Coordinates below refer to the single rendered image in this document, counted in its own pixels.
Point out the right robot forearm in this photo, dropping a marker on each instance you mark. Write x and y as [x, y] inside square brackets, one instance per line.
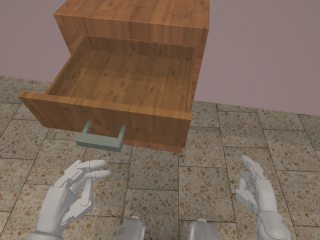
[271, 226]

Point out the right robot hand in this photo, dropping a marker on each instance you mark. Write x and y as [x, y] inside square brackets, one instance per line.
[263, 197]

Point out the robot right thigh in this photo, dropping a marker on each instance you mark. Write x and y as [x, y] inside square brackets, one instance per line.
[201, 230]

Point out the left robot hand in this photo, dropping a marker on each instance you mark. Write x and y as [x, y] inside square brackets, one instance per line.
[53, 216]

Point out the cabinet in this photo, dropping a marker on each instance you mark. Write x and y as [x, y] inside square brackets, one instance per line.
[178, 22]

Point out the robot left thigh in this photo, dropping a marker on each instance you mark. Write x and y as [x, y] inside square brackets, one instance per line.
[131, 229]

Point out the handle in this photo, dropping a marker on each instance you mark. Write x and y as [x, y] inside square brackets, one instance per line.
[98, 141]

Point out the robot thigh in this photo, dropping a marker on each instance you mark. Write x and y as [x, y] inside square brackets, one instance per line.
[201, 230]
[131, 229]

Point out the drawer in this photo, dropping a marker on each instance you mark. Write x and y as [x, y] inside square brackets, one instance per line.
[112, 82]

